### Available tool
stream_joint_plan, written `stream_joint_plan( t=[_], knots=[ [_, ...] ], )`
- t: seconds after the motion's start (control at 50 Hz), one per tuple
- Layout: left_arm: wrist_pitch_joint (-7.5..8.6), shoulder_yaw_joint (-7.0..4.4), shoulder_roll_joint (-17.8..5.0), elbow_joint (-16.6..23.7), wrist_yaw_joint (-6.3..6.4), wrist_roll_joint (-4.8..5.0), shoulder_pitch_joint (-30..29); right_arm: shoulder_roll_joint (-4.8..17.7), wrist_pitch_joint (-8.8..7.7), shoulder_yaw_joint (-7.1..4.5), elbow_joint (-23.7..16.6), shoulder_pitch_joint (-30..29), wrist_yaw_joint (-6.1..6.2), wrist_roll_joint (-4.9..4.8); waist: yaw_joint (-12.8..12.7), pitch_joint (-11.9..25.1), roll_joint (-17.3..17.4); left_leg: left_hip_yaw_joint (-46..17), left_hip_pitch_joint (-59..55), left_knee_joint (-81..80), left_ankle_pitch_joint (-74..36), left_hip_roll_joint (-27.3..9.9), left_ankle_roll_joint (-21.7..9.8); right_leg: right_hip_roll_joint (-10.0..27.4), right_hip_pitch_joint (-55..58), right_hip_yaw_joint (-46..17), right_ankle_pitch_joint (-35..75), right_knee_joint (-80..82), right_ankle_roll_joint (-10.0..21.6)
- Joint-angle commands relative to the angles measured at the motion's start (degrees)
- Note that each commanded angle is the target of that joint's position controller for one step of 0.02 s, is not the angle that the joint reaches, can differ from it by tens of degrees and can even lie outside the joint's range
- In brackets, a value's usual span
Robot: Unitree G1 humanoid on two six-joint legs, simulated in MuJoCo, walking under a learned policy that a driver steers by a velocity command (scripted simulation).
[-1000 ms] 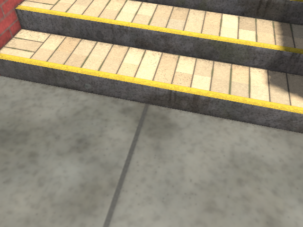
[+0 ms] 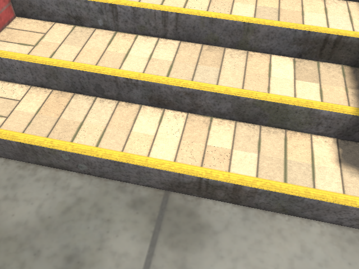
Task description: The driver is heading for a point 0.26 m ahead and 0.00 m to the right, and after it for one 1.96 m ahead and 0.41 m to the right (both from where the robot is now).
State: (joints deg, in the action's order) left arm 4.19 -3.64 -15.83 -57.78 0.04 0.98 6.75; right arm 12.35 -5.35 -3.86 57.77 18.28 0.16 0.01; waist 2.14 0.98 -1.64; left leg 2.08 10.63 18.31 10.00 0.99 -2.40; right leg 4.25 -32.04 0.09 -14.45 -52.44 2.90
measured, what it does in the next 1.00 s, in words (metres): walks ahead: right foot, then left foot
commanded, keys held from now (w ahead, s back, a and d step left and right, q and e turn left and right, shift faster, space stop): w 0.02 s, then no key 0.98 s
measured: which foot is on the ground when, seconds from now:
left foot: down 0.00-0.22, up 0.24-0.52, down 0.54-1.00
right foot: up 0.00-0.20, down 0.22-1.00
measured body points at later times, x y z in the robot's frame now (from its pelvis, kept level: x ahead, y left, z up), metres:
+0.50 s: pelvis +0.14 -0.07 -0.01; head +0.15 -0.09 +0.44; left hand +0.18 +0.17 -0.15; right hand +0.16 -0.31 -0.17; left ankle +0.13 +0.06 -0.73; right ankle +0.19 -0.15 -0.75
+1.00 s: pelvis +0.17 -0.06 -0.01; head +0.18 -0.07 +0.44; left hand +0.24 +0.19 -0.15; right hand +0.21 -0.31 -0.16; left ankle +0.15 +0.05 -0.75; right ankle +0.19 -0.15 -0.75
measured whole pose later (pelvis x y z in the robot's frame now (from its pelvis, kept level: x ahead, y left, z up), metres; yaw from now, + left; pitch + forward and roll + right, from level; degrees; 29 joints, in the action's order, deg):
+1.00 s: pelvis +0.17 -0.06 -0.01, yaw +0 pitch -1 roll +0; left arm 0.4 -1.6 -12.6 -61.4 1.5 -0.1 8.4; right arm 11.4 -1.0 -1.7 62.8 11.0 2.4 0.2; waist 0.0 -2.1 0.2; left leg 1.1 9.2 26.0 15.8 -0.3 -0.1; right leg -1.4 -12.9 4.4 -12.0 -25.8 3.3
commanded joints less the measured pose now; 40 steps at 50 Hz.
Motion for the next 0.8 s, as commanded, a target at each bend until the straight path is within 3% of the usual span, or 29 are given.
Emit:
stream_joint_plan(
  t=[0.02, 0.1, 0.12, 0.14, 0.18, 0.2, 0.22, 0.24, 0.26, 0.28, 0.3, 0.32, 0.36, 0.42, 0.48, 0.52, 0.54, 0.56, 0.58, 0.6, 0.62, 0.64, 0.68, 0.8],
  knots=[
    [0.29, -0.05, -1.37, 3.32, 0.08, -0.34, -4.71, 9.69, -0.84, -1.92, -2.82, -1.03, 0.61, -0.32, -0.69, -1.42, 6.54, -11.39, -1.99, -11.77, -0.58, -13.34, -8.9, 0.92, -3.29, -0.15, 7.26, 9.15, -1.56],
    [-0.14, 0.4, -1.24, 3.99, -0.11, -0.44, -7.87, 10.04, -0.12, -1.99, -1.18, 1.09, 0.75, -0.21, 0.28, -2.04, 7.6, -6.03, -1.0, -7.71, -14.23, -12.15, -7.9, -1.47, 3.14, 1.51, 10.48, 17.36, -2.72],
    [-1.27, 1.56, 1.42, 3.91, -0.98, -4.07, -4.53, 6.03, -0.08, -0.61, 0.5, 4.03, 0.01, 2.36, -0.69, -1.3, 8.33, -3.81, -2.2, -5.78, -20.03, -10.96, -6.51, -2.28, 6.83, 4.53, 9.87, 17.2, -3.04],
    [-1.5, 1.5, 1.14, 3.92, -1.19, -4.03, -3.97, 5.66, 0.06, -0.55, 0.98, 4.46, -0.27, 2.46, -0.46, -1.25, 9.87, -3.71, -1.81, -3.95, -22.13, -11.02, -5.47, -2.49, 9.13, 4.35, 9.61, 17.72, -2.66],
    [-0.93, 0.94, -1.48, 3.31, -1.07, -3.43, -0.2, 7.69, 0.35, -0.93, 0.46, 1.19, -0.2, 1.82, -3.14, -0.89, 9.22, -4.78, -2.88, 0.64, -21.34, -10.93, -3.39, -2.56, 14.61, 3.18, 11.18, 23.94, -1.57],
    [-0.22, 0.51, -2.92, 1.62, -0.69, -3.73, 4.5, 7.47, 0.52, -0.83, 0.61, 1.19, -0.08, 1.71, -4.6, 0.58, 6.51, -4.37, -2.9, 5.78, -19.91, -9.11, -2.07, -2.59, 20.58, 2.9, 13.52, 28.47, -1.16],
    [0.89, -0.2, -6.45, 0.65, -0.18, -4.17, 9.72, 6.57, 0.59, -0.52, 0.66, 3.44, 0.14, 1.8, -5.48, 3.94, 1.11, -2.53, 0.6, 13.77, -9.94, -6.49, -0.27, 4.15, 29.26, -2.56, 27.0, 28.95, -0.95],
    [0.59, -1.62, -12.85, 0.44, 0.25, -4.06, 12.72, 0.8, 1.02, 0.91, 1.11, 11.95, 0.52, 0.13, -2.56, 10.33, -14.0, 1.64, 11.69, 26.76, 16.73, -0.7, 1.73, 17.5, 42.56, -16.47, 44.01, 27.23, 5.78],
    [-0.41, -1.5, -11.22, 0.04, 0.22, -1.71, 14.27, 4.06, 2.44, 0.27, 2.34, 10.88, 1.17, 0.23, -5.04, 13.85, -13.59, -1.83, 12.35, 34.53, 28.42, 0.93, 1.55, 19.69, 39.87, -22.51, 42.12, 30.95, 10.43],
    [-0.75, -0.73, -8.37, 1.0, 0.2, -1.17, 10.62, 5.87, 3.3, -0.37, 2.06, 7.28, 1.02, 0.92, -3.57, 8.88, -8.72, -3.83, 13.71, 38.5, 27.42, -0.36, 1.05, 16.67, 34.92, -19.32, 33.81, 33.18, 10.24],
    [-0.99, 0.24, -5.18, 1.89, 0.37, -1.44, 6.7, 4.61, 3.66, -0.16, 1.97, 4.46, 0.65, 1.46, -2.47, 4.95, -6.19, -4.27, 14.25, 38.82, 23.91, -1.44, 0.85, 14.24, 30.27, -16.38, 27.89, 34.86, 9.04],
    [-1.09, 1.06, -2.83, 2.54, 0.77, -1.78, 4.04, 3.6, 3.94, 0.05, 2.03, 2.64, 0.38, 1.52, -1.34, 2.46, -5.95, -4.5, 12.93, 36.34, 20.41, -2.99, 1.01, 12.0, 26.38, -12.69, 26.51, 36.7, 7.64],
    [-1.04, 1.94, -0.81, 2.47, 1.35, -2.04, 2.08, 2.0, 4.82, 0.71, 3.45, 3.59, 0.42, 1.87, 0.5, 2.0, -5.83, -3.4, 6.22, 31.15, 16.27, -3.2, 1.82, 8.98, 21.02, -7.46, 28.19, 37.7, 6.39],
    [-0.75, 2.28, -1.44, 1.35, 1.43, -2.09, 3.95, 1.69, 5.84, 1.32, 4.75, 3.13, 1.23, 1.41, 0.24, 2.97, -5.08, -2.31, 2.31, 22.96, 14.75, -2.38, 2.36, 8.28, 20.59, -5.93, 25.95, 37.35, 7.22],
    [-1.63, 2.31, -2.22, 0.57, 1.34, -1.83, 4.55, 1.82, 6.57, 1.87, 5.49, 1.39, 1.6, 1.16, -0.46, 1.7, -5.29, -1.4, -1.2, 15.48, 9.05, -2.12, 2.01, 7.89, 17.97, -7.13, 10.09, 38.94, 6.76],
    [-2.54, 2.43, -2.01, 0.4, 1.25, -1.24, 3.77, 1.4, 6.44, 2.46, 6.28, 1.28, 1.55, 1.63, 0.4, -1.01, -2.98, -1.51, -6.52, 6.55, 0.48, -2.54, 1.29, 6.61, 12.85, -7.35, -3.54, 39.63, 4.17],
    [-2.8, 2.57, -1.42, 0.11, 1.18, -1.17, 4.69, 2.4, 6.05, 2.64, 5.94, 0.19, 1.55, 2.15, -0.13, -2.84, -1.01, -4.64, -7.95, 2.75, -2.07, -4.89, 0.99, 5.6, 10.57, -7.6, -8.4, 40.01, 1.91],
    [-2.57, 1.07, -5.6, 1.02, 1.1, -0.14, 1.05, 5.38, 6.2, 1.85, 3.15, -3.95, 2.31, 0.89, -0.96, -6.22, -1.11, -4.4, -4.04, 4.72, -1.16, -6.22, 0.34, 2.44, 9.3, -6.52, -11.65, 38.79, 1.61],
    [-2.83, 1.05, -4.05, 1.23, 1.58, -0.52, 2.71, 8.58, 5.94, 1.06, 4.09, -3.79, 2.47, 0.01, -2.53, -6.35, 5.28, -3.38, 1.77, 5.56, 6.18, -4.64, -0.61, -0.22, 11.91, -3.28, -11.32, 39.42, 0.84],
    [-2.91, 1.17, -3.46, 0.68, 1.97, -1.11, 2.8, 5.84, 5.46, 1.43, 4.26, -3.15, 2.39, -0.07, -1.64, -6.56, 5.33, -3.75, 4.66, 3.74, 7.29, -4.31, -0.42, -0.77, 15.71, -2.51, -8.63, 37.09, 0.5],
    [-2.93, 1.21, -2.4, 0.31, 2.08, -0.98, 3.78, 4.11, 4.95, 1.76, 4.68, -2.86, 2.34, 0.3, -2.03, -5.78, 5.86, -4.11, 5.29, 2.5, 6.01, -4.74, 0.17, -1.37, 17.79, -1.59, -5.4, 35.35, 0.74],
    [-3.02, 1.35, -1.35, -0.31, 2.18, -0.91, 4.79, 4.27, 4.57, 1.58, 4.66, -3.59, 2.3, 0.41, -2.55, -5.43, 6.5, -4.39, 5.67, 2.03, 3.75, -4.8, 0.66, -1.54, 19.41, -1.05, -2.31, 33.94, 1.1],
    [-3.11, 1.4, -1.07, -1.04, 2.06, -1.32, 6.02, 3.94, 3.86, 1.51, 4.39, -4.06, 2.23, 0.29, -2.85, -3.35, 5.64, -4.63, 4.66, 2.36, 0.7, -5.02, 0.76, -2.19, 21.27, 0.12, 2.89, 31.91, 1.38],
    [-3.3, 1.24, -1.9, -1.21, 1.65, -1.16, 3.89, 4.82, 3.71, 1.29, 4.01, -4.55, 2.23, 0.12, -2.29, -1.16, 3.23, -4.3, 2.93, 3.32, -3.69, -4.7, 0.63, -1.65, 23.22, -0.12, 10.42, 30.28, 1.75]
  ],
)
Keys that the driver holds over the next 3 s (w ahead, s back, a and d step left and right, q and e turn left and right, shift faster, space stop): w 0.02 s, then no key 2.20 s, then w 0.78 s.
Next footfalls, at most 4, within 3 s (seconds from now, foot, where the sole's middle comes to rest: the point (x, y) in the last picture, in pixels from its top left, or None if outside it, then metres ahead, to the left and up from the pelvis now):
0.22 right None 0.23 -0.15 -0.79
0.54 left None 0.19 0.06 -0.79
2.68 left None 0.36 0.12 -0.79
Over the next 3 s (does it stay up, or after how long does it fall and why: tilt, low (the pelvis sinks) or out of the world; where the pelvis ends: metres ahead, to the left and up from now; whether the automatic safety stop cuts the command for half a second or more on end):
stays up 0.40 0.04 0.00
